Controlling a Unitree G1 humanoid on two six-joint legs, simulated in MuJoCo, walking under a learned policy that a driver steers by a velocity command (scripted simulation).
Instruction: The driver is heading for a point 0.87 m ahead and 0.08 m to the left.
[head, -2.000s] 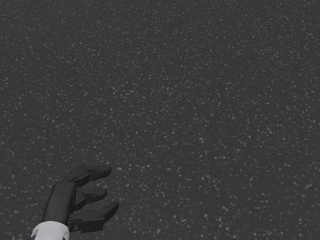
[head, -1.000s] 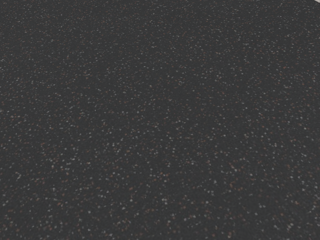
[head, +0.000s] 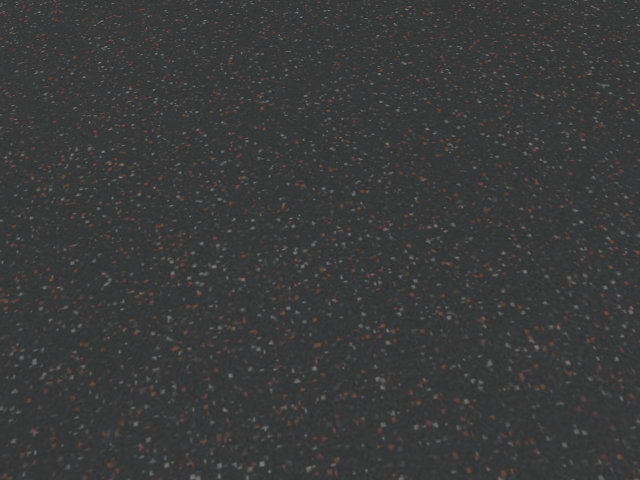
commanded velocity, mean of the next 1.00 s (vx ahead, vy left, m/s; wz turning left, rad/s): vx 0.78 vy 0.00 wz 0.30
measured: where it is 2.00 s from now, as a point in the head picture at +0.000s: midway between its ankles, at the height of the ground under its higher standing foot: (258, 251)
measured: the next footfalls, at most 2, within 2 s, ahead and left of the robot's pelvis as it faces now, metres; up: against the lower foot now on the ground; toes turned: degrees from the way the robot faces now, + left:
left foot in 0.20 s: +0.09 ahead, +0.12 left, +0.00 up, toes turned -12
right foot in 0.56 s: +0.32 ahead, -0.14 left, +0.00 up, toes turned +7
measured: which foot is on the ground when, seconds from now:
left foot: up 0.00-0.18, down 0.20-0.58, up 0.60-0.98, down 1.00-1.00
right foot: down 0.00-0.20, up 0.22-0.54, down 0.56-1.00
